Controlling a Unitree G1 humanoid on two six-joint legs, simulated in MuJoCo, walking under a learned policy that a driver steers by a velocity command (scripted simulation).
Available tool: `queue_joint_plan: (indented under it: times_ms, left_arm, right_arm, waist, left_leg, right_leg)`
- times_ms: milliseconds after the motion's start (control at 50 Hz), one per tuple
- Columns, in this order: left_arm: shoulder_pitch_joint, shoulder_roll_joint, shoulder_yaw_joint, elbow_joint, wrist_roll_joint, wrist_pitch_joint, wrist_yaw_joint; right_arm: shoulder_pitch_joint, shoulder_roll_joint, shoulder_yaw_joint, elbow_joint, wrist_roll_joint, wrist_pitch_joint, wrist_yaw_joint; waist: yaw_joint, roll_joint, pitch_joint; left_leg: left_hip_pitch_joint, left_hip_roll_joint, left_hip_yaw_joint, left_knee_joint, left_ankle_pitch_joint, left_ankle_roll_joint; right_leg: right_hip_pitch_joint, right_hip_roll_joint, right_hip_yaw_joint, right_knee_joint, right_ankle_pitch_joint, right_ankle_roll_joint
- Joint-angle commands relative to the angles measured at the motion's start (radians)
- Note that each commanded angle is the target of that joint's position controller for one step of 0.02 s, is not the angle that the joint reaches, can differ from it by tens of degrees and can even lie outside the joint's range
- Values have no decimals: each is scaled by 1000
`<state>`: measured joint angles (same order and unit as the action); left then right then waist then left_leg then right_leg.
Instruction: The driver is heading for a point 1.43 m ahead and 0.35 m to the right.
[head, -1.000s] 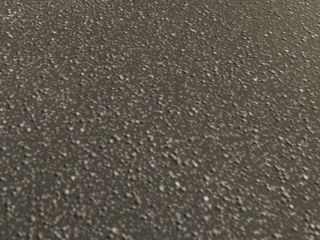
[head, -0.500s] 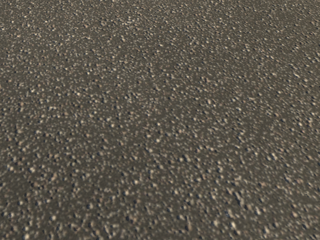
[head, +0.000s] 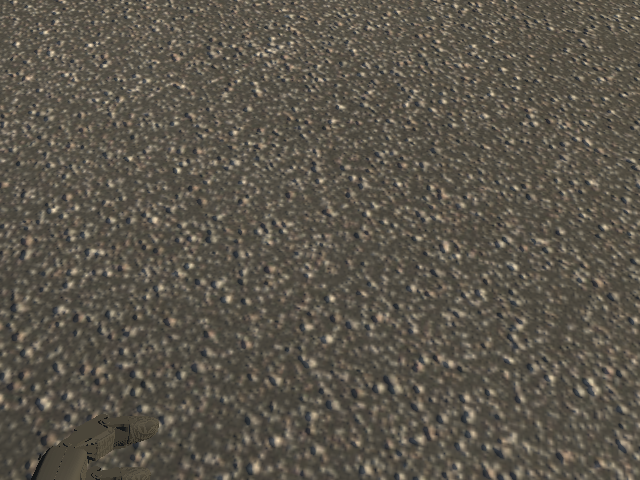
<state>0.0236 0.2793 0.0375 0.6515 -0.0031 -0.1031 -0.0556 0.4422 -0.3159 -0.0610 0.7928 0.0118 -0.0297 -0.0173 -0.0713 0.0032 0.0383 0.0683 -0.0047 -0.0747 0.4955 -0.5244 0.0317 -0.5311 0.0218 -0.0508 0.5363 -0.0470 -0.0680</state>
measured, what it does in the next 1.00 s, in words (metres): walks ahead: left foot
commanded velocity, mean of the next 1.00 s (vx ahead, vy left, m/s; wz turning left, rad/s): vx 0.49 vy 0.00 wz -0.02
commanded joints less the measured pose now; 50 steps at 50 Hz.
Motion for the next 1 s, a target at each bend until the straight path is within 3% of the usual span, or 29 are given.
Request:
queue_joint_plan:
  times_ms: [20, 40, 60, 80, 100, 120, 180, 220, 280, 340, 400, 440, 460, 480, 500, 520, 540, 560, 580, 600, 620, 660, 700, 760, 820, 880, 940, 980, 1000]
  left_arm:
    - [435, 243, 82, 40, 7, -3, 9]
    - [390, 171, 61, 39, -12, -1, 14]
    - [313, 153, 53, 36, -13, 5, 21]
    - [255, 140, 47, 32, -4, 11, 25]
    - [219, 122, 41, 26, 10, 9, 26]
    - [200, 111, 37, 24, 18, 5, 27]
    - [191, 118, 39, 46, 3, -12, 28]
    - [206, 140, 45, 62, 1, -14, 34]
    - [230, 158, 49, 75, -6, -5, 41]
    - [301, 184, 54, 105, -17, 7, 42]
    - [332, 196, 59, 129, -24, 25, 44]
    - [331, 206, 64, 139, -25, 39, 49]
    - [315, 210, 64, 140, -25, 46, 51]
    - [310, 192, 56, 141, -21, 52, 53]
    - [318, 139, 33, 125, -1, 52, 56]
    - [434, 29, -2, 90, 3, 32, 51]
    - [400, 91, 8, 105, -14, 12, 47]
    - [313, 166, 28, 81, -41, 0, 41]
    - [245, 160, 25, 64, -39, -5, 41]
    - [211, 150, 26, 57, -20, -4, 42]
    - [221, 144, 30, 61, -12, 5, 42]
    - [259, 108, 24, 75, -10, 24, 41]
    - [232, 90, 19, 66, -3, 39, 46]
    - [134, 72, 12, 41, 1, 37, 45]
    - [45, 52, 3, 24, -8, 26, 31]
    - [-30, 54, 1, -4, -19, 24, 16]
    - [-70, 65, 5, -34, -21, 24, -3]
    - [-37, 83, 15, -40, -14, 24, -11]
    - [24, 106, 28, -29, -10, 27, -10]
  right_arm:
    - [123, -10, 16, -79, 2, -32, 5]
    - [-11, -116, -8, -98, 27, -42, 13]
    - [-108, -136, -12, -129, 36, -51, 16]
    - [-157, -124, -8, -140, 20, -58, 15]
    - [-162, -114, -12, -137, 8, -57, 15]
    - [-129, -97, -11, -127, 9, -50, 16]
    - [-110, -50, 1, -116, 2, -27, 11]
    - [-180, -41, 8, -139, -10, -28, 9]
    - [-286, -20, 18, -159, -9, -44, 19]
    - [-383, -16, 21, -182, 2, -55, 34]
    - [-431, -39, 13, -206, 7, -60, 49]
    - [-409, -59, 4, -207, 5, -62, 55]
    - [-353, -75, -6, -194, 3, -64, 55]
    - [-227, -111, -28, -157, 0, -63, 49]
    - [-56, -172, -51, -122, -6, -60, 39]
    - [16, -290, -74, -111, -22, -55, 35]
    - [41, -199, -53, -109, -5, -54, 40]
    - [-25, -150, -35, -113, -5, -56, 39]
    - [-86, -124, -26, -122, -8, -55, 38]
    - [-139, -99, -18, -123, -13, -55, 40]
    - [-172, -75, -9, -127, -21, -60, 40]
    - [-188, -77, -11, -119, -17, -70, 41]
    - [-179, -97, -18, -100, -11, -80, 38]
    - [-152, -111, -22, -72, -9, -75, 27]
    - [-121, -132, -25, -49, -7, -68, 20]
    - [-69, -142, -30, -10, -6, -61, 19]
    - [-58, -145, -36, 14, -3, -45, 13]
    - [-81, -160, -42, 12, -2, -33, 6]
    - [-95, -172, -45, 7, -3, -26, 0]
  waist:
    - [163, -271, -513]
    - [192, -184, -356]
    - [174, -119, -202]
    - [142, -45, -115]
    - [107, -40, -67]
    - [76, -66, -67]
    - [46, -80, -35]
    - [60, -67, -2]
    - [98, -50, 17]
    - [144, -45, 24]
    - [148, -55, 34]
    - [123, -67, 19]
    - [84, -73, -13]
    - [18, -58, -94]
    - [-52, 1, -237]
    - [-1, 263, -363]
    - [-39, 260, -417]
    - [-37, 183, -263]
    - [-17, 110, -181]
    - [10, 67, -110]
    - [44, 79, -88]
    - [75, 87, -80]
    - [83, 66, -49]
    - [58, 46, -15]
    - [20, 53, 7]
    - [-13, 47, 31]
    - [-12, 45, 45]
    - [19, 65, 12]
    - [54, 82, -39]
  left_leg:
    - [-654, -91, -90, 796, -49, -11]
    - [-766, -31, -116, 872, -29, -4]
    - [-801, 23, -64, 847, 61, 4]
    - [-778, 69, -32, 786, 138, 7]
    - [-732, 102, -26, 733, 189, 5]
    - [-677, 121, -30, 710, 218, 0]
    - [-660, 143, -4, 611, 246, -31]
    - [-701, 154, 6, 498, 350, -53]
    - [-672, 134, 34, 273, 533, -61]
    - [-633, 101, 58, 133, 617, -60]
    - [-652, 88, 44, 55, 563, -29]
    - [-613, 73, 53, 25, 482, -1]
    - [-530, 50, 77, 2, 456, 18]
    - [-354, 18, 107, -17, 447, 46]
    - [-81, 118, 7, 22, 461, 95]
    - [276, 368, -472, -46, 300, 261]
    - [311, 395, -689, -185, 146, 295]
    - [210, 367, -547, -195, 126, 247]
    - [85, 326, -419, -202, 201, 221]
    - [-37, 289, -334, -229, 302, 210]
    - [-118, 259, -273, -258, 381, 200]
    - [-192, 237, -204, -308, 472, 211]
    - [-224, 231, -139, -343, 546, 222]
    - [-210, 202, -57, -366, 580, 202]
    - [-191, 184, 22, -378, 554, 171]
    - [-108, 224, 52, -368, 536, 161]
    - [9, 267, 79, -315, 611, 138]
    - [54, 272, 112, -225, 855, 112]
    - [62, 262, 133, -130, 1045, 95]
  right_leg:
    - [996, -416, 790, -156, -292, -287]
    - [895, -380, 739, -226, -426, -230]
    - [734, -350, 597, -254, -394, -195]
    - [580, -315, 501, -278, -292, -179]
    - [470, -278, 429, -307, -199, -173]
    - [407, -258, 391, -336, -163, -176]
    - [309, -241, 286, -405, -88, -200]
    - [299, -230, 230, -430, -46, -200]
    - [310, -190, 141, -430, 5, -165]
    - [362, -206, 125, -409, -2, -148]
    - [472, -256, 147, -359, 7, -129]
    - [531, -280, 160, -304, 80, -110]
    - [543, -269, 144, -230, 204, -94]
    - [519, -220, 102, -66, 340, -68]
    - [381, -166, 55, 199, 227, -28]
    - [-28, 9, 18, 594, -261, 52]
    - [-173, 21, 156, 736, -525, 55]
    - [-260, -38, 162, 781, -468, 40]
    - [-251, -89, 132, 747, -380, 32]
    - [-224, -120, 120, 681, -316, 36]
    - [-162, -148, 129, 630, -265, 40]
    - [-97, -155, 118, 584, -224, 58]
    - [-117, -158, 110, 510, -169, 79]
    - [-144, -154, 100, 317, -6, 96]
    - [-102, -124, 66, 137, 141, 88]
    - [-115, -107, 65, 62, 161, 64]
    - [-156, -89, 71, 23, 63, 22]
    - [-90, -52, 32, 15, -29, -11]
    - [6, -16, -2, 19, -66, -30]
